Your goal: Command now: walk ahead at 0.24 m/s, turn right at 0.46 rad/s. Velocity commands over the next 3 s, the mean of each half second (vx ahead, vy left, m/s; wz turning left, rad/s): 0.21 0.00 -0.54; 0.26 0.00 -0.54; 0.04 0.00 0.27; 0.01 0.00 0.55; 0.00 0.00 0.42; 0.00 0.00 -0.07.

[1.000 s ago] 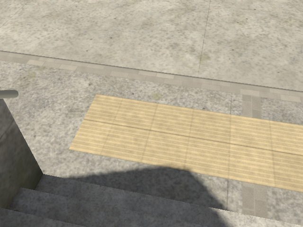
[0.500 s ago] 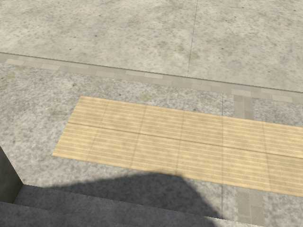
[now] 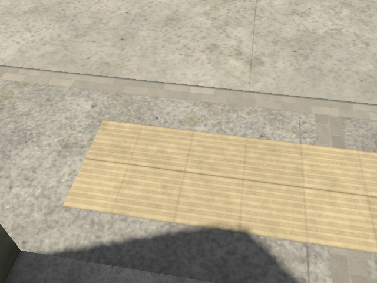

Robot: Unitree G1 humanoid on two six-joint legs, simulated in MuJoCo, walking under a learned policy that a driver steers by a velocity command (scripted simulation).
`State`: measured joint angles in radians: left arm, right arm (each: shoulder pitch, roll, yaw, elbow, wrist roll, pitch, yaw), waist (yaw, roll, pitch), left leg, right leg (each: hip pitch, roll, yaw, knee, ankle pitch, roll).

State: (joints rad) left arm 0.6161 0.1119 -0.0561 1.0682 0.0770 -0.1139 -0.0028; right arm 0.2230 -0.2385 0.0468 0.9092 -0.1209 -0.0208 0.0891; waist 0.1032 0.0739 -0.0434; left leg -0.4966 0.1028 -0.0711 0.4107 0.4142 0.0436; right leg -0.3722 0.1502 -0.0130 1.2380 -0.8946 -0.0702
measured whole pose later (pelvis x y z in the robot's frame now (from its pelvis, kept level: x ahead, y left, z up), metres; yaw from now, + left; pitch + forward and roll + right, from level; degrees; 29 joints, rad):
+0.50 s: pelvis +0.12 +0.04 -0.11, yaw -17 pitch +3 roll +2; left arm 0.43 0.21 -0.03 0.92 0.07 -0.01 -0.09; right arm 0.63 -0.13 0.05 1.16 -0.15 -0.13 0.00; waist -0.06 -0.04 -0.05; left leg -0.31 0.07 0.34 0.73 -0.46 0.06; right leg -1.07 -0.11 0.15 1.51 0.09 -0.07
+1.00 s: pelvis +0.24 -0.09 -0.18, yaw -33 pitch +2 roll -2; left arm 0.53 0.16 -0.02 0.92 0.06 -0.11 0.01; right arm -0.02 -0.29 -0.05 0.75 -0.09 -0.14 0.02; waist 0.10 0.02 -0.07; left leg -0.64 0.04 -0.02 0.92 0.30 -0.01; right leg -0.53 0.09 0.05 1.19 -0.70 -0.02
